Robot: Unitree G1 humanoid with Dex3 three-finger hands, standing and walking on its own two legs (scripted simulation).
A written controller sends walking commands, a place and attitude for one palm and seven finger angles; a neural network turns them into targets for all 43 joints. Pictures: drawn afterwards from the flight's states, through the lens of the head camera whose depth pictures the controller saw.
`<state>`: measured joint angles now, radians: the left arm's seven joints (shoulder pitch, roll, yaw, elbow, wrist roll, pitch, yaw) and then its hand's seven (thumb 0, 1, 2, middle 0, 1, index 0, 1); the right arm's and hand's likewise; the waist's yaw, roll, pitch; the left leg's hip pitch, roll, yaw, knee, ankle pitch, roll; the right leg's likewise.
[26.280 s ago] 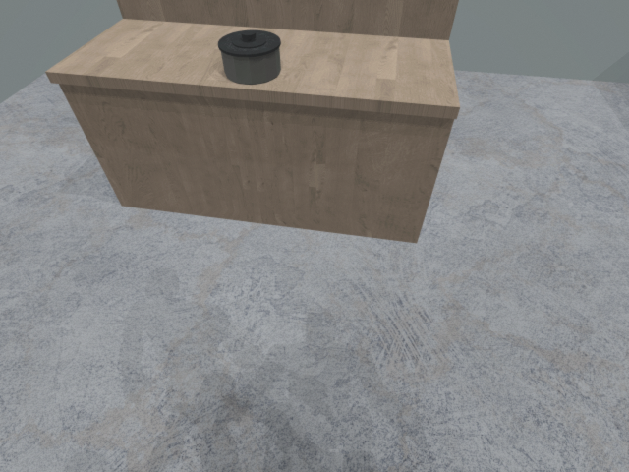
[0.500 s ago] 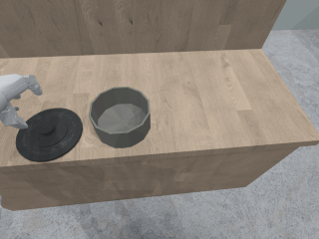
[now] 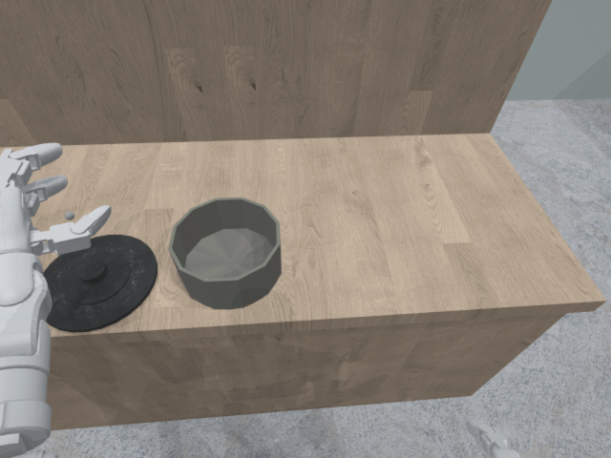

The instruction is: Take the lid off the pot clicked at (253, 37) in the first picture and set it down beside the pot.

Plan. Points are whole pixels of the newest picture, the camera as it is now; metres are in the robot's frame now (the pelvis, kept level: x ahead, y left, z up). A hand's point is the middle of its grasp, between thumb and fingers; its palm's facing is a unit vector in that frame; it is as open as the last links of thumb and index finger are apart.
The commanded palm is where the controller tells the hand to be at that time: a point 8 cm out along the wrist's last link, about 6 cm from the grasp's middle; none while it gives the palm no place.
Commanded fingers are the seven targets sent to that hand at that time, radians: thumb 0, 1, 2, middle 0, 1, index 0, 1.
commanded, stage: draw the hand back to the body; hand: left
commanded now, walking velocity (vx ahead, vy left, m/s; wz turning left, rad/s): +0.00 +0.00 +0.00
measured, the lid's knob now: (93, 271) +0.42 +0.40 -0.08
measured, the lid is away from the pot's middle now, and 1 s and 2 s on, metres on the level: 0.24 0.24 0.24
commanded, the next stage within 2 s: step back with the hand held close in 1.36 s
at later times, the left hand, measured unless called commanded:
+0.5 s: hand (69, 274) +0.27 +0.27 +0.14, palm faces +0.50 -0.81 -0.30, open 8.1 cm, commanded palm +0.21 +0.29 +0.16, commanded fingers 0.00 0.90 0.90 -0.20 -0.30 -0.20 -0.30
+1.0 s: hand (66, 343) +0.19 +0.23 +0.15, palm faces +0.44 -0.84 -0.32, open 7.4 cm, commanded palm +0.13 +0.26 +0.17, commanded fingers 0.00 0.90 0.90 -0.20 -0.30 -0.20 -0.30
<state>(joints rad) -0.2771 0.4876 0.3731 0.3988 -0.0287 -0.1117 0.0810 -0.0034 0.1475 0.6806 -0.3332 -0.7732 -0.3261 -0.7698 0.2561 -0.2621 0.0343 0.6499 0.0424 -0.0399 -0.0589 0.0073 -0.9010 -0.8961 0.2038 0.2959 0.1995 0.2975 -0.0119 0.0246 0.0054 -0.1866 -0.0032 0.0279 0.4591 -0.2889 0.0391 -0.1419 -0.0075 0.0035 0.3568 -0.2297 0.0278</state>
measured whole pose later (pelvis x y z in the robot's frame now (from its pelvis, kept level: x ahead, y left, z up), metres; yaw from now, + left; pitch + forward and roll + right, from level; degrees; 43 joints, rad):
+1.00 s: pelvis -0.02 -0.03 +0.00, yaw +1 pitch -5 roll -1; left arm 0.32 0.33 0.30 -0.24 -0.09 -0.10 0.08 0.01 0.89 0.90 -0.21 -0.31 -0.21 -0.30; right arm 0.17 -0.24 0.03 0.66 0.02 -0.11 -0.07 0.01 -0.90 -0.90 0.20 0.30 0.20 0.30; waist 0.05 0.07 0.02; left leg -0.07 0.02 0.00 0.40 -0.24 0.00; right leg -0.04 0.02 -0.02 0.33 -0.20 -0.01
